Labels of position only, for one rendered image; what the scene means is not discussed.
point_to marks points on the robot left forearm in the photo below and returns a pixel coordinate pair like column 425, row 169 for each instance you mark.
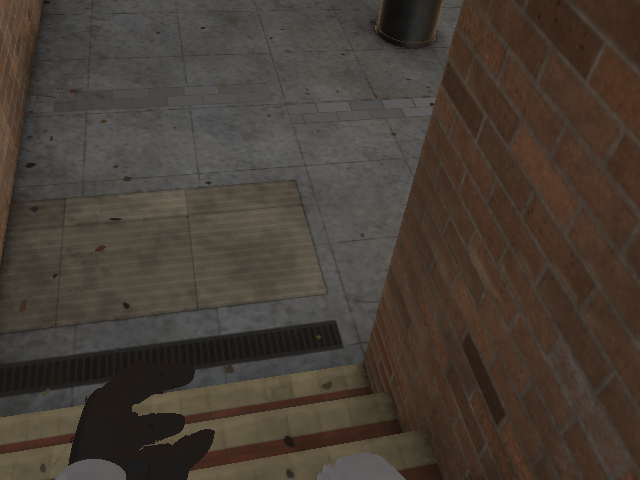
column 92, row 469

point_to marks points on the left robot hand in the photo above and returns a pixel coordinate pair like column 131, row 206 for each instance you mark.
column 109, row 430

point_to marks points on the robot right thigh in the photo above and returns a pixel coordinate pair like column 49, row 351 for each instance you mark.
column 361, row 466

